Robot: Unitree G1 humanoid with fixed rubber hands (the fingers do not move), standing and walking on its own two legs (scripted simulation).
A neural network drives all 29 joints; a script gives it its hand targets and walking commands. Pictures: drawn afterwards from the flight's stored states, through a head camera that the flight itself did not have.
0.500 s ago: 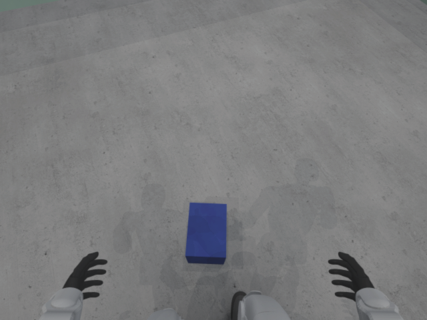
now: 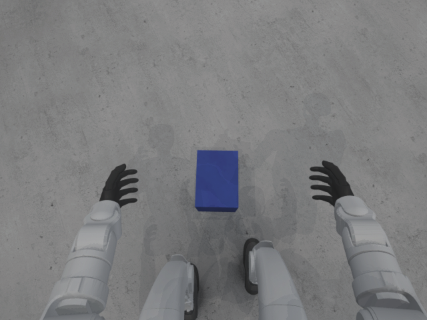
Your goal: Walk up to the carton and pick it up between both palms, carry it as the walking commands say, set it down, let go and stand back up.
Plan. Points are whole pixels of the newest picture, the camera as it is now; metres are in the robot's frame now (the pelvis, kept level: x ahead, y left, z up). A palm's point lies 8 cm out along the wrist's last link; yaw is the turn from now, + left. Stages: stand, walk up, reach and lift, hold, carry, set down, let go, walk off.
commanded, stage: reach and lift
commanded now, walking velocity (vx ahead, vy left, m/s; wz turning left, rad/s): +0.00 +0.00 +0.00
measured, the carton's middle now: (217, 182) +0.46 +0.00 -0.61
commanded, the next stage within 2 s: none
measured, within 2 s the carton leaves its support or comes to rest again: neither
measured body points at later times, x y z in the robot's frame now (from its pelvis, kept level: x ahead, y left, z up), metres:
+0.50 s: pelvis -0.02 -0.02 -0.04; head +0.27 -0.03 +0.30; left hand +0.46 +0.17 -0.16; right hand +0.46 -0.19 -0.16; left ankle +0.01 +0.11 -0.67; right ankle +0.10 -0.14 -0.67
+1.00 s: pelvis -0.02 -0.02 -0.09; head +0.31 +0.00 +0.21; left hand +0.47 +0.16 -0.25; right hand +0.48 -0.17 -0.25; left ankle +0.01 +0.12 -0.67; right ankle +0.10 -0.15 -0.67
